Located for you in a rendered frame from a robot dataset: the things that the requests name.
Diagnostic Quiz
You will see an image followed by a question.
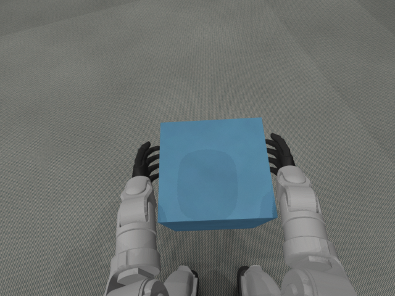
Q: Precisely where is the carton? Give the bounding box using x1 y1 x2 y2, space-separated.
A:
157 117 278 231

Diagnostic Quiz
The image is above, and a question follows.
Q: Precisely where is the right robot hand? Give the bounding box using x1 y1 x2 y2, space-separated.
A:
265 133 295 175

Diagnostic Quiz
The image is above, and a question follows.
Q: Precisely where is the left robot hand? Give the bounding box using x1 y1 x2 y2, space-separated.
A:
132 141 160 182

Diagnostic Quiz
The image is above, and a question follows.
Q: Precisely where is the robot left forearm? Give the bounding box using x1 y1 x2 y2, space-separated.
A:
104 176 161 296

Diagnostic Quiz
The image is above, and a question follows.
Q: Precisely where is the robot left shin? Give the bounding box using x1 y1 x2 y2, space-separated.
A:
177 265 193 274

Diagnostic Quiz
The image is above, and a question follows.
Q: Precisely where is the left robot upper arm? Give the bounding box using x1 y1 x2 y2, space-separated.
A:
107 278 169 296

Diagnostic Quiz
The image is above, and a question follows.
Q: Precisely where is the robot right forearm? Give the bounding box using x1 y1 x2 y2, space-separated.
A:
276 165 352 285

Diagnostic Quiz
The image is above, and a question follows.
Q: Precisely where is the robot right thigh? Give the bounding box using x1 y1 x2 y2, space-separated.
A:
241 271 281 296

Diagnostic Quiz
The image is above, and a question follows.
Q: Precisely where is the right robot upper arm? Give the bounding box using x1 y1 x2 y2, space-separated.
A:
281 267 357 296

